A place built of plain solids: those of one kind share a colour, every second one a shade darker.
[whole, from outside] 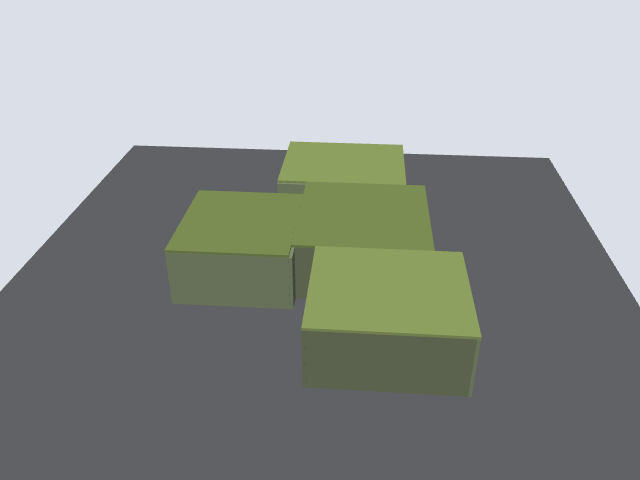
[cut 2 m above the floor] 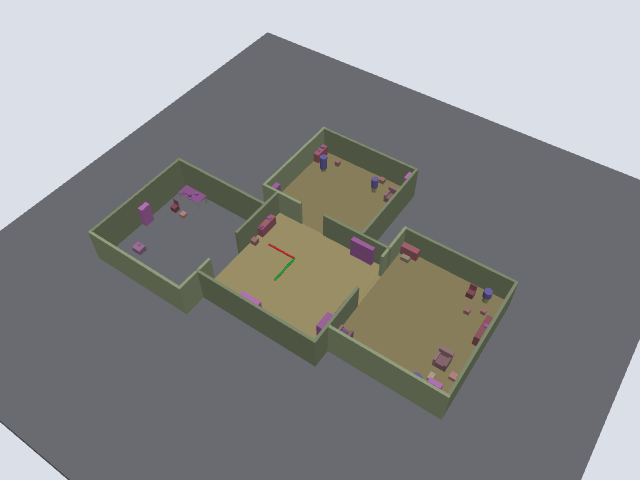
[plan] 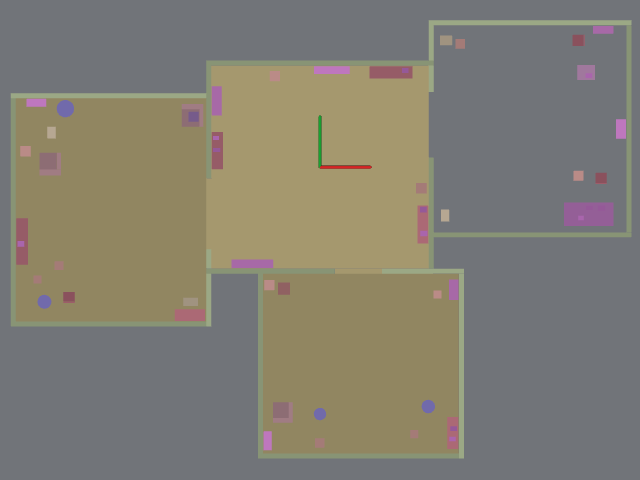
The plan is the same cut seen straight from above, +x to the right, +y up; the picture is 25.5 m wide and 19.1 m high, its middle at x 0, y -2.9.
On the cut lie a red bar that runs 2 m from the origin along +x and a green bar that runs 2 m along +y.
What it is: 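A storey of a house; a hub and three side rooms behind broad openings; the side rooms' floors lie 0.74 m, 0.172 m and not at all below the hub's; a bare drop, one riser, a flush line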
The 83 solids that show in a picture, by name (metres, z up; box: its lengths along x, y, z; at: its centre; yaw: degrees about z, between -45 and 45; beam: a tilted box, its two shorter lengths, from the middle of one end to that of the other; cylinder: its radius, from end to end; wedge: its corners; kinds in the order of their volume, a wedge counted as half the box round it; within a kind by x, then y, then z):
{
 "floor_1": {"box": [7.58, 8.88, 0.79], "at": [-8.32, -1.7, 0.34]},
 "floor_2": {"box": [0.2, 2.82, 0.79], "at": [-4.43, -1.86, 0.34]},
 "floor_3": {"box": [8.66, 8.08, 0.79], "at": [0.0, 0.0, 0.34]},
 "floor_4": {"box": [1.88, 0.2, 0.62], "at": [1.53, -4.14, 0.26]},
 "floor_5": {"box": [7.79, 7.16, 0.62], "at": [1.63, -7.82, 0.26]},
 "wall_1": {"box": [0.2, 8.88, 3.75], "at": [-12.21, -1.7, 1.82]},
 "wall_2": {"box": [7.78, 0.2, 3.75], "at": [-8.42, -6.24, 1.82]},
 "wall_3": {"box": [7.78, 0.2, 3.75], "at": [-8.42, 2.84, 1.82]},
 "wall_4": {"box": [0.2, 2.1, 3.75], "at": [-4.43, -5.29, 1.82]},
 "wall_5": {"box": [0.2, 0.77, 3.75], "at": [-4.43, -3.65, 1.82]},
 "wall_6": {"box": [0.2, 4.49, 3.75], "at": [-4.43, 1.8, 1.82]},
 "wall_7": {"box": [0.2, 7.36, 3.75], "at": [-2.37, -7.92, 1.82]},
 "wall_8": {"box": [5.12, 0.2, 3.75], "at": [-1.97, -4.14, 1.82]},
 "wall_9": {"box": [9.06, 0.2, 3.75], "at": [0.0, 4.14, 1.82]},
 "wall_10": {"box": [7.79, 0.2, 3.75], "at": [1.63, -11.5, 1.82]},
 "wall_11": {"box": [2.06, 0.2, 3.75], "at": [3.5, -4.14, 1.82]},
 "wall_12": {"box": [0.2, 4.42, 3.75], "at": [4.43, -1.83, 1.82]},
 "wall_13": {"box": [0.2, 1.05, 3.75], "at": [4.43, 3.52, 1.82]},
 "wall_14": {"box": [0.2, 1.6, 3.75], "at": [4.43, 5.04, 1.82]},
 "wall_15": {"box": [1.2, 0.2, 3.75], "at": [5.13, -4.14, 1.82]},
 "wall_16": {"box": [0.2, 7.36, 3.75], "at": [5.63, -7.92, 1.82]},
 "wall_17": {"box": [7.87, 0.2, 3.75], "at": [8.46, -2.7, 1.82]},
 "wall_18": {"box": [7.87, 0.2, 3.75], "at": [8.46, 5.74, 1.82]},
 "wall_19": {"box": [0.2, 8.24, 3.75], "at": [12.3, 1.52, 1.82]},
 "roof_1": {"box": [7.78, 9.28, 0.16], "at": [-8.42, -1.7, 3.78]},
 "roof_2": {"box": [9.06, 8.48, 0.16], "at": [0.0, 0.0, 3.78]},
 "roof_3": {"box": [8.19, 7.36, 0.16], "at": [1.63, -7.92, 3.78]},
 "roof_4": {"box": [7.87, 8.64, 0.16], "at": [8.46, 1.52, 3.78]},
 "case_1": {"box": [0.79, 0.31, 1.99], "at": [-11.29, 2.56, 1.74]},
 "case_2": {"box": [0.4, 1.17, 1.95], "at": [-4.11, 2.64, 1.72]},
 "case_3": {"box": [1.67, 0.35, 1.53], "at": [-2.69, -3.85, 1.51]},
 "case_4": {"box": [0.32, 0.76, 1.89], "at": [-2.08, -10.89, 1.51]},
 "case_5": {"box": [1.42, 0.31, 1.9], "at": [0.47, 3.86, 1.69]},
 "case_6": {"box": [0.38, 0.81, 1.52], "at": [5.32, -4.88, 1.33]},
 "case_7": {"box": [0.82, 0.32, 1.08], "at": [11.27, 5.46, 0.49]},
 "case_8": {"box": [0.39, 0.77, 1.69], "at": [11.98, 1.52, 0.79]},
 "sideboard_1": {"box": [0.47, 1.85, 0.86], "at": [-11.85, -2.96, 1.17]},
 "sideboard_2": {"box": [1.21, 0.47, 0.78], "at": [-5.18, -5.89, 1.13]},
 "sideboard_3": {"box": [0.45, 1.49, 0.71], "at": [-4.08, 0.66, 1.1]},
 "sideboard_4": {"box": [1.71, 0.5, 0.9], "at": [2.83, 3.77, 1.19]},
 "sideboard_5": {"box": [0.43, 1.52, 0.78], "at": [4.09, -2.28, 1.13]},
 "sideboard_6": {"box": [0.45, 1.28, 0.81], "at": [5.28, -10.58, 0.97]},
 "armchair_1": {"box": [0.17, 0.67, 0.65], "at": [-11.08, 0.24, 1.06]},
 "armchair_2": {"box": [0.86, 0.24, 0.95], "at": [-10.73, -0.21, 1.21]},
 "armchair_3": {"box": [0.53, 0.67, 0.46], "at": [-10.73, 0.24, 0.97]},
 "armchair_4": {"box": [0.17, 0.67, 0.65], "at": [-10.38, 0.24, 1.06]},
 "armchair_5": {"box": [0.15, 0.7, 0.67], "at": [-5.43, 1.95, 1.07]},
 "armchair_6": {"box": [0.55, 0.7, 0.44], "at": [-5.08, 1.95, 0.96]},
 "armchair_7": {"box": [0.86, 0.21, 0.81], "at": [-5.08, 2.41, 1.14]},
 "armchair_8": {"box": [0.15, 0.7, 0.67], "at": [-4.72, 1.95, 1.07]},
 "armchair_9": {"box": [0.16, 0.63, 0.62], "at": [-1.79, -9.67, 0.88]},
 "armchair_10": {"box": [0.79, 0.19, 0.9], "at": [-1.48, -10.08, 1.02]},
 "armchair_11": {"box": [0.46, 0.63, 0.42], "at": [-1.48, -9.67, 0.78]},
 "armchair_12": {"box": [0.16, 0.63, 0.62], "at": [-1.16, -9.67, 0.88]},
 "bush_1": {"cylinder": 0.28, "from": [-10.96, -5.36, 1.27], "to": [-10.96, -5.36, 1.8]},
 "bush_2": {"cylinder": 0.35, "from": [-10.13, 2.33, 1.04], "to": [-10.13, 2.33, 1.67]},
 "bush_3": {"cylinder": 0.25, "from": [0.0, -9.83, 1.04], "to": [0.0, -9.83, 1.81]},
 "bush_4": {"cylinder": 0.27, "from": [4.31, -9.53, 0.85], "to": [4.31, -9.53, 1.95]},
 "basket_1": {"box": [0.42, 0.42, 0.28], "at": [-11.72, 0.63, 0.88]},
 "basket_2": {"box": [0.32, 0.32, 0.3], "at": [-11.24, -4.47, 0.89]},
 "basket_3": {"box": [0.35, 0.35, 0.32], "at": [-10.38, -3.92, 0.9]},
 "basket_4": {"box": [0.41, 0.41, 0.38], "at": [-2.02, -4.69, 0.76]},
 "basket_5": {"box": [0.41, 0.41, 0.36], "at": [-1.8, 3.62, 0.92]},
 "basket_6": {"box": [0.39, 0.39, 0.34], "at": [-0.01, -10.97, 0.74]},
 "basket_7": {"box": [0.33, 0.33, 0.4], "at": [3.75, -10.62, 0.77]},
 "basket_8": {"box": [0.42, 0.42, 0.39], "at": [4.04, -0.84, 0.94]},
 "basket_9": {"box": [0.32, 0.32, 0.37], "at": [4.68, -5.07, 0.75]},
 "basket_10": {"box": [0.39, 0.39, 0.37], "at": [5.58, 4.9, 0.14]},
 "basket_11": {"box": [0.4, 0.4, 0.34], "at": [10.29, -0.34, 0.12]},
 "chair_1": {"box": [0.46, 0.06, 0.93], "at": [-9.99, -5.38, 1.21]},
 "chair_2": {"box": [0.46, 0.39, 0.43], "at": [-9.99, -5.16, 0.96]},
 "chair_3": {"box": [0.45, 0.45, 0.5], "at": [10.27, 5.04, 0.2]},
 "chair_4": {"box": [0.45, 0.41, 0.46], "at": [11.18, -0.42, 0.18]},
 "toybox_1": {"box": [0.34, 0.48, 0.3], "at": [-10.68, 1.37, 0.89]},
 "toybox_2": {"box": [0.59, 0.34, 0.34], "at": [-5.14, -5.36, 0.91]},
 "toybox_3": {"box": [0.33, 0.49, 0.38], "at": [4.98, -1.92, 0.14]},
 "toybox_4": {"box": [0.49, 0.38, 0.37], "at": [5.02, 5.04, 0.14]},
 "lowtable_1": {"box": [0.71, 0.6, 0.47], "at": [10.59, 3.77, 0.19]},
 "pouf_1": {"box": [0.49, 0.49, 0.44], "at": [-1.43, -4.83, 0.79]},
 "table_1": {"box": [1.98, 0.94, 0.04], "at": [10.69, -1.88, 0.71]},
 "cushion_1": {"box": [0.41, 0.41, 0.14], "at": [-5.03, 2.0, 1.25]},
 "books_1": {"box": [0.27, 0.24, 0.11], "at": [4.11, -1.69, 1.57]},
 "books_2": {"box": [0.29, 0.22, 0.11], "at": [4.14, -2.64, 1.57]}
}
